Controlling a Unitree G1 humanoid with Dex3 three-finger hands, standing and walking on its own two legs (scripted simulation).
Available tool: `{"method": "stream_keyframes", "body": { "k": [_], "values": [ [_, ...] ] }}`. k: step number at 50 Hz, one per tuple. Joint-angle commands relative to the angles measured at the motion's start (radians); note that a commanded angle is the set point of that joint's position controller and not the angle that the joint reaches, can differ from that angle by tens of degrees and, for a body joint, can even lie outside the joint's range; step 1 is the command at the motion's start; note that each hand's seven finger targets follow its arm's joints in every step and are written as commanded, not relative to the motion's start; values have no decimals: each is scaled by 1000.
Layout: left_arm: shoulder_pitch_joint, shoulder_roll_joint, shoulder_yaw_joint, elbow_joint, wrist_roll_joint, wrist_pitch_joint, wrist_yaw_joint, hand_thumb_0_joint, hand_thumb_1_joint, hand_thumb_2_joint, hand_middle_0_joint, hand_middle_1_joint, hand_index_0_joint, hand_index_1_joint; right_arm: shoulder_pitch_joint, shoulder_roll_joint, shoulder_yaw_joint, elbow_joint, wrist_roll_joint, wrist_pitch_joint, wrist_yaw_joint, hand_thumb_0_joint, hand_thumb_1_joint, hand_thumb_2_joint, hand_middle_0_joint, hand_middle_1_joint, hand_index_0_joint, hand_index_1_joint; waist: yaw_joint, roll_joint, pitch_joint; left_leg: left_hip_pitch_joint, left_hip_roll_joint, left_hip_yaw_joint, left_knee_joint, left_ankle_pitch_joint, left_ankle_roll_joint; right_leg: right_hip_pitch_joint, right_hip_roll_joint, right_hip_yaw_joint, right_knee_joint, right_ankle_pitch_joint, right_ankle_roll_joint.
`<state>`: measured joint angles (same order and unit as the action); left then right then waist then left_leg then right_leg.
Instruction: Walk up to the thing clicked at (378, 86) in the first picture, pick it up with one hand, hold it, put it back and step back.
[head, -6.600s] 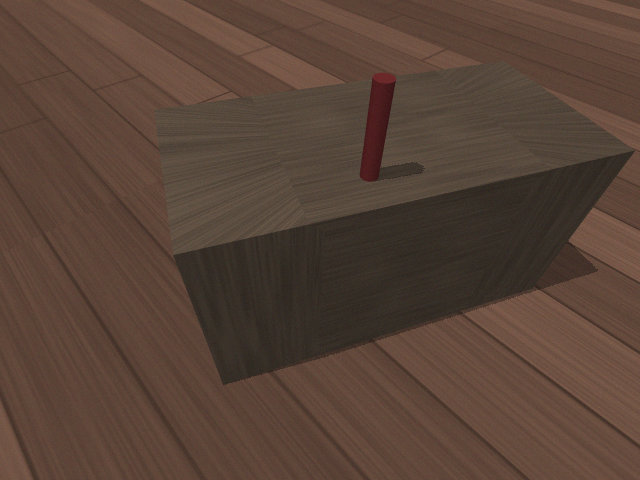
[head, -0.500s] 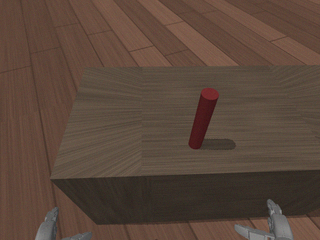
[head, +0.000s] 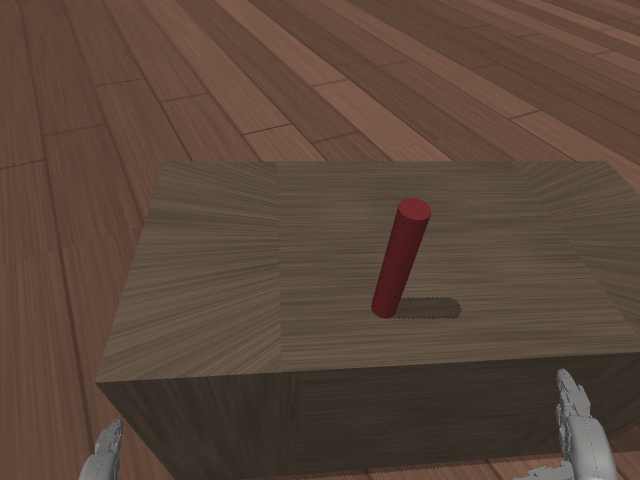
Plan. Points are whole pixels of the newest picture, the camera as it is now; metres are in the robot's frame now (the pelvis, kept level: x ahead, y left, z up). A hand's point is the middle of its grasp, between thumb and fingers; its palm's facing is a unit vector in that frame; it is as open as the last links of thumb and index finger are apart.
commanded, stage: rise first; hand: right
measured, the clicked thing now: (397, 265) +0.45 -0.14 -0.01
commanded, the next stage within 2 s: go down in 0.66 s
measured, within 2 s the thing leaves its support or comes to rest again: neither
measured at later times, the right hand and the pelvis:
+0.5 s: hand (551, 444) +0.17 -0.25 +0.03, palm faces +0.27 +0.89 -0.36, open 17.5 cm; pelvis -0.01 +0.00 +0.00, yaw +0 degrees
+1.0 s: hand (556, 424) +0.18 -0.25 +0.05, palm faces +0.28 +0.91 -0.31, open 17.5 cm; pelvis -0.02 +0.00 +0.00, yaw +0 degrees
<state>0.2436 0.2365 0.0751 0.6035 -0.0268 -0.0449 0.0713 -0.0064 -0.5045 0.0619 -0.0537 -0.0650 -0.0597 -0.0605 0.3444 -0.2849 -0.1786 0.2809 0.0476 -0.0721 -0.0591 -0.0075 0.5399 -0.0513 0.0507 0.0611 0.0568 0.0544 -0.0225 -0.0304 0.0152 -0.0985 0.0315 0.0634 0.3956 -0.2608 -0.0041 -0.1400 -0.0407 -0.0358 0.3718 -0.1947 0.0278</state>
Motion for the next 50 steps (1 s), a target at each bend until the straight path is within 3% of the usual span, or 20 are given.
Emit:
{"method": "stream_keyframes", "body": {
  "k": [1, 4, 5, 9, 11, 18, 21, 24, 27, 29, 31, 37, 38, 39, 40, 41, 42, 45, 46, 50],
  "values": [
    [-90, 124, 53, -116, 1, -51, 10, 0, -542, 63, -52, -64, -53, -63, -54, -192, -97, -246, -4, -74, -13, 0, 575, -41, 48, 55, 50, 55, -10, 25, -64, -20, -10, 6, -66, 271, -9, 62, 41, -24, -31, 210, -47],
    [-114, 146, 79, -129, 3, -52, 11, 0, -540, 64, -52, -65, -53, -64, -38, -183, -97, -286, -5, -86, -10, 0, 573, -41, 49, 55, 50, 55, -3, 14, -60, -24, -15, 7, -71, 226, -1, 63, 37, -20, -43, 179, -44],
    [-104, 116, 50, -103, 4, -51, 7, 0, -545, 67, -53, -65, -52, -66, -33, -187, -102, -301, -4, -93, -9, 0, 574, -41, 49, 55, 50, 55, -14, 5, -47, -25, -15, 7, -76, 213, -1, 55, 39, -22, -45, 170, -44],
    [-110, 129, 66, -131, 6, -60, 8, 0, -545, 62, -53, -64, -53, -64, -11, -185, -109, -338, -5, -114, -6, 0, 565, -40, 49, 54, 50, 54, -6, 26, -54, -20, -11, 6, -86, 188, -2, 61, 42, -24, -48, 144, -46],
    [-103, 154, 95, -108, 6, -62, 10, 0, -546, 62, -54, -63, -53, -64, -7, -191, -115, -359, -4, -123, -5, 0, 562, -40, 49, 54, 50, 54, -10, 1, -38, -32, -15, 8, -85, 173, 3, 58, 41, -22, -55, 135, -42],
    [-108, 110, 67, -95, 9, -75, 0, 0, -550, 66, -54, -64, -52, -66, 23, -164, -101, -400, -5, -151, 2, 0, 556, -42, 49, 54, 50, 54, -12, 17, -24, -34, -18, 12, -95, 139, 5, 49, 39, -20, -60, 111, -45],
    [-120, 161, 114, -98, 10, -83, 6, 0, -549, 66, -56, -66, -55, -67, 14, -186, -125, -423, -2, -160, 2, 0, 538, -45, 50, 53, 51, 53, -10, 9, -37, -33, -17, 11, -92, 145, 6, 62, 39, -18, -57, 116, -44],
    [-102, 121, 86, -96, 9, -88, -1, 0, -552, 72, -57, -68, -54, -70, 28, -173, -119, -451, -3, -172, 7, 0, 538, -48, 50, 53, 50, 54, -13, 25, -28, -38, -16, 13, -94, 141, 4, 63, 40, -19, -58, 115, -45],
    [-113, 160, 119, -116, 11, -97, 4, 0, -547, 69, -56, -68, -57, -67, 25, -174, -123, -450, -2, -177, 7, 0, 533, -50, 50, 54, 50, 54, -5, 39, -26, -41, -22, 16, -93, 130, 6, 61, 35, -15, -62, 105, -45],
    [-97, 105, 81, -83, 9, -96, -6, 0, -544, 69, -55, -69, -58, -66, 31, -167, -116, -487, -1, -188, 12, 0, 539, -51, 49, 54, 50, 54, -21, -6, -18, -39, -20, 16, -91, 119, 10, 53, 39, -18, -65, 96, -42],
    [-125, 140, 114, -119, 11, -100, -2, 0, -549, 77, -57, -70, -57, -70, 56, -168, -122, -455, -3, -189, 10, 0, 530, -55, 49, 54, 50, 54, -12, 34, -35, -25, -21, 17, -92, 133, 8, 56, 36, -14, -60, 113, -44],
    [-122, 130, 107, -98, 11, -104, -9, 0, -550, 82, -59, -73, -59, -73, 65, -165, -118, -501, -3, -201, 15, 0, 518, -61, 50, 54, 51, 54, -15, 16, -44, -19, -24, 17, -83, 160, 9, 59, 33, -14, -56, 138, -43],
    [-117, 124, 104, -96, 11, -104, -11, 0, -515, 6, -57, -61, -73, -44, 68, -170, -122, -533, -2, -207, 16, 0, 489, -43, 53, 53, 61, 54, -22, -5, -42, -22, -22, 17, -82, 168, 10, 61, 37, -16, -56, 145, -41],
    [-173, 99, 64, -105, 37, -110, -22, 0, -542, 86, -66, -78, -58, -86, 50, -84, -86, -594, -4, -229, 27, 0, 455, -69, 50, 52, 52, 52, -3, 25, -90, -43, -37, 14, -56, 190, 3, 70, 33, 3, -31, 157, -39],
    [-89, 171, 165, -41, 8, -102, -2, 0, -517, 6, -58, -60, -73, -44, 95, -208, -176, -427, -2, -200, 13, 0, 477, -48, 51, 54, 60, 55, -21, 0, 0, -46, -24, 16, -80, 145, 10, 38, 36, -15, -56, 122, -42],
    [-136, 130, 103, -47, 37, -102, -21, 0, -542, 42, -62, -62, -59, -66, 85, -105, -119, -500, -4, -223, 30, 0, 551, -34, 49, 52, 59, 52, 8, 30, -42, -65, -34, 13, -63, 152, 1, 39, 36, 4, -33, 110, -42],
    [-164, 109, 84, -50, 39, -107, -24, 0, -543, 38, -64, -64, -62, -66, 40, -125, -148, -529, 2, -240, 37, 0, 543, -37, 46, 52, 57, 52, -12, 22, -70, -58, -33, 10, -57, 156, 1, 39, 37, 4, -26, 117, -42],
    [-183, 128, 103, 40, 38, -97, -20, 0, -539, 33, -60, -59, -61, -58, -1, -161, -181, -420, 18, -246, 54, 0, 584, -45, 39, 59, 54, 59, 7, 15, -37, -99, -28, -1, -49, 133, -1, 0, 41, 3, -9, 83, -45],
    [-198, 79, 58, 44, 36, -97, -24, 0, -544, 37, -59, -58, -59, -59, -44, -166, -187, -442, 23, -254, 64, 0, 593, -43, 37, 57, 52, 57, 4, 3, -44, -107, -20, -10, -47, 136, -3, -1, 46, -2, 4, 83, -46],
    [-250, 132, 75, 16, 31, -109, 7, 0, -540, 32, -57, -54, -60, -50, -286, -220, -224, -382, 68, -283, 124, 0, 611, -62, 21, 65, 41, 65, 46, 56, -104, -134, -15, -27, -38, 123, -9, 16, 43, 12, 31, 64, -49]
  ]
}}
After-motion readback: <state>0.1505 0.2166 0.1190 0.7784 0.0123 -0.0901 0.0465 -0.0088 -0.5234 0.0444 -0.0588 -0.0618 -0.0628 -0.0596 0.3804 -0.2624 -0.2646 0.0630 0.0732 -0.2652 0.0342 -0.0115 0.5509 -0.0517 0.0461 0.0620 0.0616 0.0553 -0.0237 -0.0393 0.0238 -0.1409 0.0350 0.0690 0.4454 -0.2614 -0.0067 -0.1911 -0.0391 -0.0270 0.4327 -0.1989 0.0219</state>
